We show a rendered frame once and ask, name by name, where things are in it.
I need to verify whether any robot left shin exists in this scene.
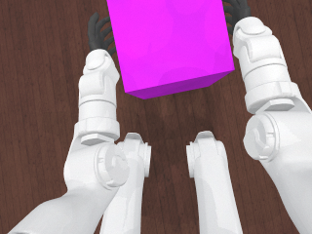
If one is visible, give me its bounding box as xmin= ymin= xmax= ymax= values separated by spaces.
xmin=117 ymin=133 xmax=144 ymax=150

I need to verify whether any robot shin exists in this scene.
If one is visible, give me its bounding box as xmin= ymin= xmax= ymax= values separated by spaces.
xmin=193 ymin=131 xmax=228 ymax=166
xmin=117 ymin=133 xmax=144 ymax=150

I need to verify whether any robot left hand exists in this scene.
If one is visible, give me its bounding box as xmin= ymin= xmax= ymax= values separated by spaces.
xmin=87 ymin=12 xmax=117 ymax=57

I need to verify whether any robot right hand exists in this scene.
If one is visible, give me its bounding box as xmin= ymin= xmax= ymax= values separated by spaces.
xmin=221 ymin=0 xmax=252 ymax=36

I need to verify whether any left robot forearm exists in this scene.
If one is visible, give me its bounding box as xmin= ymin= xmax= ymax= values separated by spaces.
xmin=66 ymin=49 xmax=120 ymax=159

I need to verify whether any robot right upper arm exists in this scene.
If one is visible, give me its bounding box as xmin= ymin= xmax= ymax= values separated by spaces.
xmin=243 ymin=111 xmax=312 ymax=234

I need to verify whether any robot right shin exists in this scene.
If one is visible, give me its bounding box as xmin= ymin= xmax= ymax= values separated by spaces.
xmin=193 ymin=131 xmax=228 ymax=166

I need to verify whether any robot left upper arm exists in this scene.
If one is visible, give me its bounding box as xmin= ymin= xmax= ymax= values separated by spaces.
xmin=7 ymin=141 xmax=130 ymax=234

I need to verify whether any carton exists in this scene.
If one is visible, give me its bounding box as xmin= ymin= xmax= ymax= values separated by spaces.
xmin=106 ymin=0 xmax=235 ymax=99

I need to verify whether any right robot forearm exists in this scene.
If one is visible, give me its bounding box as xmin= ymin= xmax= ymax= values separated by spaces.
xmin=232 ymin=17 xmax=312 ymax=115

